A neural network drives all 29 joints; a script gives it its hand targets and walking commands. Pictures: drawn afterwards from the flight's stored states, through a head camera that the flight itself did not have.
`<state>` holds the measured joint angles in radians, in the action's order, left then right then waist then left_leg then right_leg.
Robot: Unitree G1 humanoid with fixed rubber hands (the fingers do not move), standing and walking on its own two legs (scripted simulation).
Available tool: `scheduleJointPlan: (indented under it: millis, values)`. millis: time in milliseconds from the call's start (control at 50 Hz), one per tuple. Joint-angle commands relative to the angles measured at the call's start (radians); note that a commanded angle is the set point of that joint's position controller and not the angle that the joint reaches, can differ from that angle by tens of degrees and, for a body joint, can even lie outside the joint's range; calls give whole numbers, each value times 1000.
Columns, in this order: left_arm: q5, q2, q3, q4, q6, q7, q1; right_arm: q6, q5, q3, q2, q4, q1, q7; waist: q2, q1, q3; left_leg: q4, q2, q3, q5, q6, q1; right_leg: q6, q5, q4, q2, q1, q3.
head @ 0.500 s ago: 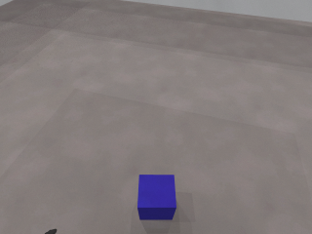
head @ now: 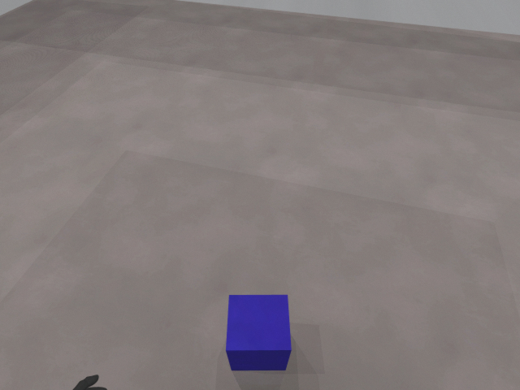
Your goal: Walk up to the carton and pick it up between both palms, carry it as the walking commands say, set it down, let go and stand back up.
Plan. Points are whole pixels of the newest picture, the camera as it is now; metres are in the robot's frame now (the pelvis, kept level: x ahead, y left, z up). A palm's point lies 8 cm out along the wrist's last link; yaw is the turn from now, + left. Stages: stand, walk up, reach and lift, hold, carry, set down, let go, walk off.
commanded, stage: walk up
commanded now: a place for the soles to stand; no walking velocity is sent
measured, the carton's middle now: (258, 334) +0.40 +0.01 -0.65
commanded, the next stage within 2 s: reach and lift in 0.24 s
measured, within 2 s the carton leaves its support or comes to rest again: neither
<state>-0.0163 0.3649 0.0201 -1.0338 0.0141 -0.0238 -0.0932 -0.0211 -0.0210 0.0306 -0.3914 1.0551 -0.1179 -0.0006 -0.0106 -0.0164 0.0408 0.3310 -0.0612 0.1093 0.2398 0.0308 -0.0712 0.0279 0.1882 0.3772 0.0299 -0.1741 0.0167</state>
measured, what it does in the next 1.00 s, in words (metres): lowers itself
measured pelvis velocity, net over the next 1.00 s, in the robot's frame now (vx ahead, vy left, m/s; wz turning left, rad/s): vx -0.06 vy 0.01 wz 0.07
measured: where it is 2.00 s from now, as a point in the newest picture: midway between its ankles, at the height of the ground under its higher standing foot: outside the picture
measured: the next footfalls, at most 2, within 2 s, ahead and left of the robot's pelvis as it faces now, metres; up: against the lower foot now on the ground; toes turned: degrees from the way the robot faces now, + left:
none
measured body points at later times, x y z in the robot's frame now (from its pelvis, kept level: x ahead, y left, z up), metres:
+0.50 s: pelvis -0.02 +0.01 -0.01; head +0.07 +0.01 +0.43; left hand +0.13 +0.29 -0.12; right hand +0.15 -0.27 -0.12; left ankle -0.04 +0.13 -0.75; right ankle +0.01 -0.10 -0.75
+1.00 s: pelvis -0.06 +0.01 -0.06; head +0.12 +0.00 +0.35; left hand +0.24 +0.26 -0.17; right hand +0.24 -0.24 -0.19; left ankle -0.04 +0.13 -0.75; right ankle +0.01 -0.10 -0.75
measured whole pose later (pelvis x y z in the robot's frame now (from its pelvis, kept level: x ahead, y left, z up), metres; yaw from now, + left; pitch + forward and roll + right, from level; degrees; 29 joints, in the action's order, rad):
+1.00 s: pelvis -0.06 +0.01 -0.06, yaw +4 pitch +21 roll +1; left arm -0.01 0.21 0.16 -0.65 0.24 0.00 0.35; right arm 0.22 -0.01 0.17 -0.27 0.64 0.31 0.04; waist -0.03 -0.03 0.04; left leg 0.90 -0.01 0.03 0.36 0.01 -0.90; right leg 0.01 0.30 0.89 -0.03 -0.95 -0.02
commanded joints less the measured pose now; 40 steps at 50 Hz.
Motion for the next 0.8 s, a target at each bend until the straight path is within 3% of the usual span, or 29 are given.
scheduleJointPlan:
  millis: [0,220,240,260,300,340,380,460,580,700,780]
  values:
    - [2,203,47,62,-18,11,42,-21,0,43,-192,-56,27,-12,27,2,-89,-30,-95,-88,-154,-60,28,29,-236,-43,-144,25,122]
    - [2,199,48,67,-16,10,43,-23,-1,43,-194,-58,17,-13,16,1,-87,-38,-99,-85,-149,-62,27,29,-224,-35,-138,22,117]
    - [-22,85,98,418,19,-33,147,33,27,47,-45,-409,170,20,61,69,82,148,93,-69,11,-53,-241,-46,39,28,-22,-55,35]
    - [-75,112,115,412,65,-44,110,71,3,72,-69,-553,117,42,24,54,103,132,109,-44,58,-51,-223,-47,72,37,-29,-37,-5]
    - [-70,126,120,403,132,-64,63,137,-21,93,-89,-554,92,57,21,21,53,126,114,-43,74,-55,-198,-34,55,54,-48,36,-1]
    - [-85,121,155,474,182,-57,28,192,-44,142,-115,-585,68,62,5,1,29,131,104,-36,33,-25,-159,-31,48,72,-25,-16,-33]
    - [-69,98,155,533,213,-46,10,223,-49,179,-136,-607,-9,56,24,-26,-70,142,103,-40,-28,-20,-123,-47,-64,101,7,-15,-60]
    - [-59,59,148,635,207,-32,73,237,-35,199,-77,-588,22,60,15,-41,-141,202,88,-96,-91,-8,-219,-59,-167,201,33,-14,-65]
    - [-27,23,114,636,216,-15,225,238,-17,218,-70,-590,197,64,-8,-63,-215,339,75,-128,-138,17,-322,-44,-179,327,14,-236,-76]
    - [-12,-14,116,559,218,14,279,217,-24,207,-60,-520,259,55,-59,-47,-395,439,83,-159,-359,34,-346,-31,-267,416,9,-359,-66]
    - [-18,-15,156,511,203,29,376,198,-8,184,-33,-530,379,52,-31,-16,-434,466,97,-144,-279,22,-486,-31,-264,448,1,-396,-43]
